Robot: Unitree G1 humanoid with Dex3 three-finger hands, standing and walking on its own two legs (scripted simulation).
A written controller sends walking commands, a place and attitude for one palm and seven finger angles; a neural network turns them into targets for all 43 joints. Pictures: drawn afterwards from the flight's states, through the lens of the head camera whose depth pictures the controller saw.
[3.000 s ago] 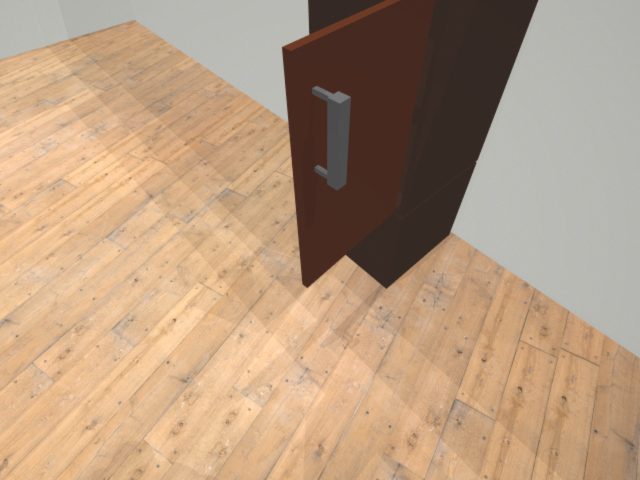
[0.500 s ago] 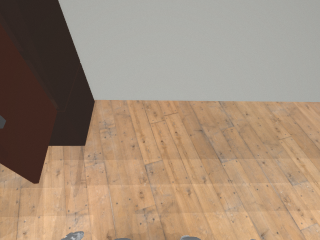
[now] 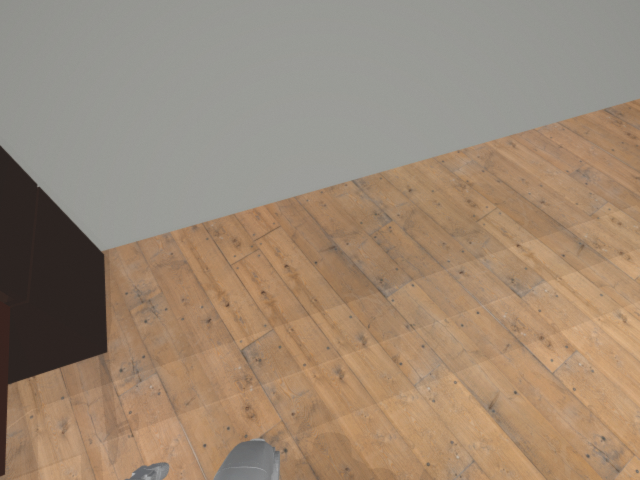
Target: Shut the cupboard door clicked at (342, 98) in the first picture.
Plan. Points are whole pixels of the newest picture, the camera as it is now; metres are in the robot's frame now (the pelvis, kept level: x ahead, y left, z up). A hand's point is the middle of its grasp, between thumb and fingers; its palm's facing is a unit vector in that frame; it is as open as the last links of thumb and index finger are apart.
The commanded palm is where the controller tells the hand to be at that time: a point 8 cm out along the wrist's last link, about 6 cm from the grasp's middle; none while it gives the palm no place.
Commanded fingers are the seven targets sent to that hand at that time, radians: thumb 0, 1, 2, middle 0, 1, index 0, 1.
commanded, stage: walk around to get in front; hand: left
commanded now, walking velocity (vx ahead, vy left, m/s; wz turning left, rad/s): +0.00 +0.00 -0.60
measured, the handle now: out of the picture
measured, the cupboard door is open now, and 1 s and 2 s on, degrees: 94 94 94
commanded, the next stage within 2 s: none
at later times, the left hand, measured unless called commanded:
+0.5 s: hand (202, 431) +0.19 +0.20 -0.17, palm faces -0.27 -0.94 -0.22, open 7.4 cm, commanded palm none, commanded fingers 0.00 0.90 0.90 -0.20 -0.30 -0.20 -0.30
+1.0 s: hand (265, 389) +0.25 +0.11 -0.18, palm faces -0.53 -0.83 -0.20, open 7.4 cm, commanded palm none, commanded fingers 0.00 0.90 0.90 -0.20 -0.30 -0.20 -0.30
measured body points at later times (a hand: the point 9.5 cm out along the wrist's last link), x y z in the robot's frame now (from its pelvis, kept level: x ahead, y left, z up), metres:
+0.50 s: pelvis +0.04 +0.02 +0.00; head +0.10 +0.01 +0.45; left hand +0.20 +0.25 -0.15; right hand +0.03 -0.24 -0.14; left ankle +0.04 +0.14 -0.74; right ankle -0.02 -0.12 -0.69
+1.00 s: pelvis +0.08 -0.01 -0.01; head +0.13 -0.02 +0.44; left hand +0.28 +0.16 -0.17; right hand +0.02 -0.28 -0.14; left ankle +0.16 +0.08 -0.74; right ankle +0.00 -0.11 -0.73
